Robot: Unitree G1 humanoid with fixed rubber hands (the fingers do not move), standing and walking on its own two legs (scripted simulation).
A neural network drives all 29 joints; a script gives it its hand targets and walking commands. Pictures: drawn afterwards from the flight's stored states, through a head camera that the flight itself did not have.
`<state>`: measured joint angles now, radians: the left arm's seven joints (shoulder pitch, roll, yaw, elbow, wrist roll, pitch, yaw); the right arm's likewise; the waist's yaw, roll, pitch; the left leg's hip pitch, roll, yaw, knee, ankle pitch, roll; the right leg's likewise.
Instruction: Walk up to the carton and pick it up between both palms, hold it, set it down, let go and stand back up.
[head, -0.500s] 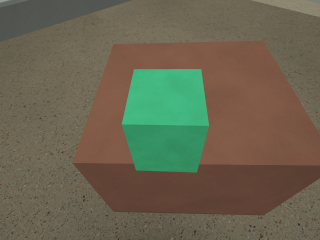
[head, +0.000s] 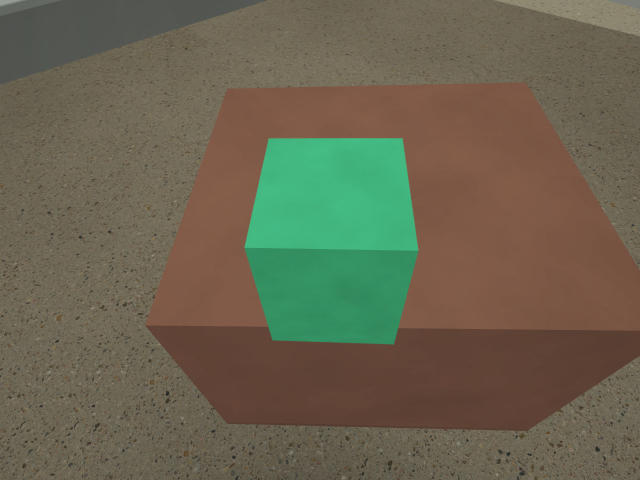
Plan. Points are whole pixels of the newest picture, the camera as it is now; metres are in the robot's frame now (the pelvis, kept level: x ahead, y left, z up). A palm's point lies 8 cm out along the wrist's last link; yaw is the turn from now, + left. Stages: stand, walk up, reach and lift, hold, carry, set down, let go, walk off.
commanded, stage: stand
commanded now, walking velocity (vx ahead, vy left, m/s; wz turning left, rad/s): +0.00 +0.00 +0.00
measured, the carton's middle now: (333, 245) +0.45 -0.02 -0.01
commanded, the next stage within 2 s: none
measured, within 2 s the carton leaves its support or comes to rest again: neither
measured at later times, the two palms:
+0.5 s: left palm out of the picture +0.08 +0.28 -0.12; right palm out of the picture +0.03 -0.25 -0.14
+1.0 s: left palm out of the picture +0.08 +0.28 -0.12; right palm out of the picture +0.03 -0.25 -0.14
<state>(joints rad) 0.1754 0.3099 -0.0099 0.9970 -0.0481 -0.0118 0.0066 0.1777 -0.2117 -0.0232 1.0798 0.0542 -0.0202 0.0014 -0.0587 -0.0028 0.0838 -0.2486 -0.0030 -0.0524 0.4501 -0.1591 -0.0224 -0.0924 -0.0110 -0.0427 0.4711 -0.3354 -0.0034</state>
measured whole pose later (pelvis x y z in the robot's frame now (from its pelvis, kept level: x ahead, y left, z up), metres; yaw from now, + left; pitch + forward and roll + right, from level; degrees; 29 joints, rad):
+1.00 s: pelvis +0.00 +0.00 +0.00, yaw +0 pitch -3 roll +0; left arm 0.18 0.31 -0.01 1.00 -0.05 -0.01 0.01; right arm 0.18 -0.21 -0.02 1.08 0.05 -0.02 0.00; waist -0.06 0.00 0.08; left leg -0.25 0.00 -0.05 0.45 -0.16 -0.02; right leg -0.09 -0.01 -0.04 0.47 -0.34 0.00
